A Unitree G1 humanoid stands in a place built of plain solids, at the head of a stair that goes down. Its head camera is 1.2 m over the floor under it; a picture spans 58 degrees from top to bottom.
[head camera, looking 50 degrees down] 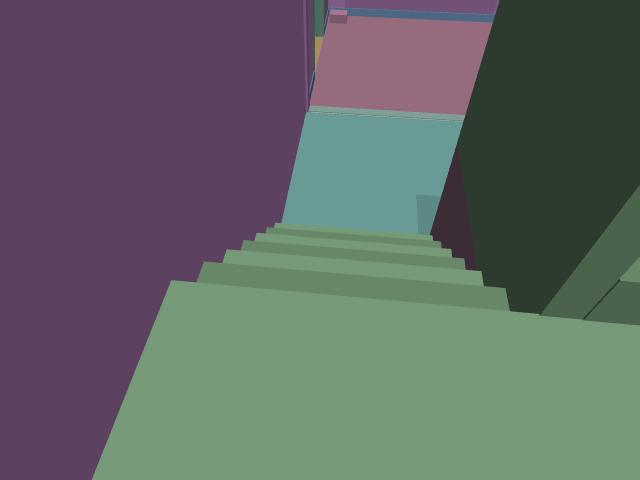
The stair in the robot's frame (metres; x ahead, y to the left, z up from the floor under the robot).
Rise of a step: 0.21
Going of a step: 0.24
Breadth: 1.25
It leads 6 degrees to the right of straight ahead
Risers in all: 7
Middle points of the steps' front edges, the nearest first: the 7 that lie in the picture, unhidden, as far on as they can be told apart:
0.77 -0.07 0.00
1.01 -0.10 -0.21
1.24 -0.13 -0.42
1.48 -0.15 -0.63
1.71 -0.18 -0.84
1.95 -0.20 -1.06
2.19 -0.23 -1.27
